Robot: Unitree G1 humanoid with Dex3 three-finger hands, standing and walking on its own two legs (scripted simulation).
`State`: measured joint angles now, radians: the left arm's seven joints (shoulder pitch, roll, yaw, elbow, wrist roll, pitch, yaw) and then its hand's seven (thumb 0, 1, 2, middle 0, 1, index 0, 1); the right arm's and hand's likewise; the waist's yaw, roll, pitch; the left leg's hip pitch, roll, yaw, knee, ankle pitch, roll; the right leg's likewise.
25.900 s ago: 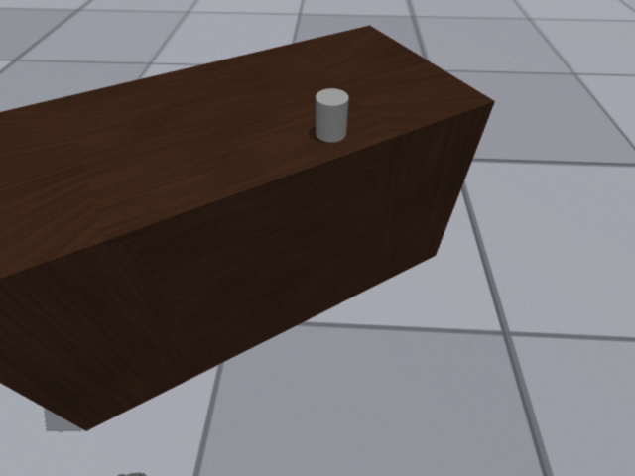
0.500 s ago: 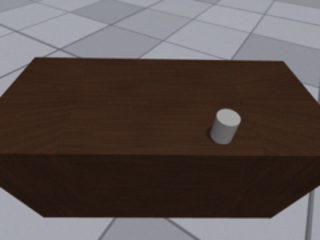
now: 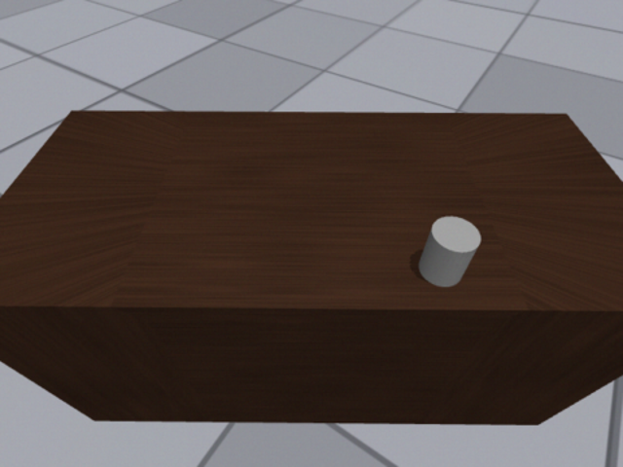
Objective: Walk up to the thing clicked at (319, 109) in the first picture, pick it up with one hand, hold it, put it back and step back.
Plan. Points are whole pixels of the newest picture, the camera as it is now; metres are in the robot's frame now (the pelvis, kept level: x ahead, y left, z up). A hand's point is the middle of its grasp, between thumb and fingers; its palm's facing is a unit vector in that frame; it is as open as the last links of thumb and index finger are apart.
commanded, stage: home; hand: right
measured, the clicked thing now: (447, 252) +0.46 -0.20 -0.03
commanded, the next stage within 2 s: stand in 0.62 s
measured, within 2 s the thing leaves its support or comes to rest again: neither
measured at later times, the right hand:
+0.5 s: hand out of the picture +0.09 -0.25 -0.15, palm faces -0.02 +0.93 -0.36, open 17.5 cm
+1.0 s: hand out of the picture +0.09 -0.25 -0.15, palm faces -0.03 +0.93 -0.35, open 13.7 cm
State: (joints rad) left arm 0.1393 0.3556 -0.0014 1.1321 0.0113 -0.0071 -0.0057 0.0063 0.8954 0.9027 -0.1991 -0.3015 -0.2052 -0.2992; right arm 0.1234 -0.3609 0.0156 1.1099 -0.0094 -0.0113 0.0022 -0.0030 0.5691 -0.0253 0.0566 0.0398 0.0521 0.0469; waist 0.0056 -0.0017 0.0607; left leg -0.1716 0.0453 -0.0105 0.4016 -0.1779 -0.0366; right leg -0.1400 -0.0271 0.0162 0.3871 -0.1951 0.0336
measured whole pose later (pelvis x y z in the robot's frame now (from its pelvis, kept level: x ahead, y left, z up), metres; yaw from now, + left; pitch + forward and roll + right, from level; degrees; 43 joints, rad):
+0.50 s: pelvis +0.01 +0.01 +0.00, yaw +0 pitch -3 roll +0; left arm 0.11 0.35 0.01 1.13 0.01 0.00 0.00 0.01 0.90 0.90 -0.20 -0.30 -0.21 -0.30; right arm 0.11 -0.36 0.01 1.13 -0.01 -0.01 0.00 0.00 0.56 -0.03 0.06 0.04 0.05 0.05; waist 0.00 -0.01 0.06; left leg -0.13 0.03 0.00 0.36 -0.18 -0.03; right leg -0.10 -0.04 0.02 0.35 -0.19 0.04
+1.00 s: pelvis +0.01 +0.00 +0.00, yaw +1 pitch -3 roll +0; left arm 0.13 0.35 0.01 1.13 0.01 0.00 0.00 0.01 0.90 0.90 -0.20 -0.30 -0.21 -0.30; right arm 0.12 -0.36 0.00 1.13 -0.01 -0.01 0.00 0.00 0.06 -0.51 0.18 0.24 0.17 0.25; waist 0.00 0.00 0.06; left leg -0.14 0.03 -0.01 0.36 -0.17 -0.03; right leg -0.10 -0.04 0.01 0.34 -0.19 0.04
